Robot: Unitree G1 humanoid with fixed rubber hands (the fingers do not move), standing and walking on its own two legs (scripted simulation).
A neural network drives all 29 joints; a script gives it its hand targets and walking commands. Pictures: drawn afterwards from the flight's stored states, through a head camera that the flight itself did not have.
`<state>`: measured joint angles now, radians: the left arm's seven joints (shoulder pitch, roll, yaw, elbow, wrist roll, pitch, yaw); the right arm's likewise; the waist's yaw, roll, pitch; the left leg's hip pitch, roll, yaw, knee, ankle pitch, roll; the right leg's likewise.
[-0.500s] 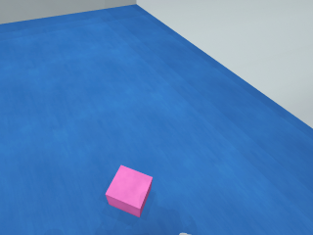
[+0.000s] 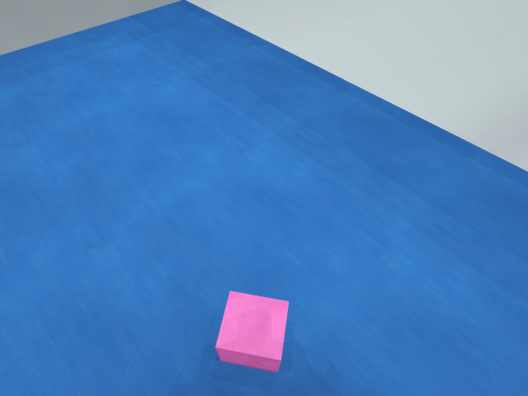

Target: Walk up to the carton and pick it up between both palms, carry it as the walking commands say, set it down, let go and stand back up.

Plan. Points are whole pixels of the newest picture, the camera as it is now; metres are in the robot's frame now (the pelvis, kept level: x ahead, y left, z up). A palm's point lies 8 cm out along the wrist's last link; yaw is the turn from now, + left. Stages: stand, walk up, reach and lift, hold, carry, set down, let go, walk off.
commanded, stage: walk up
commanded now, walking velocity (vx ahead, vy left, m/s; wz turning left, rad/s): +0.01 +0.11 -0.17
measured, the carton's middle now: (254, 332) +0.41 +0.06 -0.68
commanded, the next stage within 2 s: none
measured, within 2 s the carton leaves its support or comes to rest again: neither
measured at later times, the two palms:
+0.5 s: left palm out of the picture +0.13 +0.26 -0.13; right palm out of the picture +0.00 -0.26 -0.13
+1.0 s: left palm out of the picture +0.07 +0.25 -0.14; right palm out of the picture +0.04 -0.22 -0.13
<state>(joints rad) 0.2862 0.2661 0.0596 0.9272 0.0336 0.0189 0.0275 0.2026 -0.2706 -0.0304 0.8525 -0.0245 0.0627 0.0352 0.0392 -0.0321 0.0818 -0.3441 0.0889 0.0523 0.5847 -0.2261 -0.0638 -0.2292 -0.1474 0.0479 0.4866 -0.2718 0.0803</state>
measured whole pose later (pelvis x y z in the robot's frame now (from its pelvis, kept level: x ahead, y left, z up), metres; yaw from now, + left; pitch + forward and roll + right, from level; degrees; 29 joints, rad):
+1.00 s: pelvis +0.03 +0.02 +0.01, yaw -3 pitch -1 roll +0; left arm 0.24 0.18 0.02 1.08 0.01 -0.01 0.05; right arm 0.24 -0.19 -0.04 1.07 -0.01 0.02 -0.03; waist 0.01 0.00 0.03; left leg -0.17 0.02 0.05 0.47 -0.27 -0.01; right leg -0.13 -0.02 -0.02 0.39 -0.25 0.01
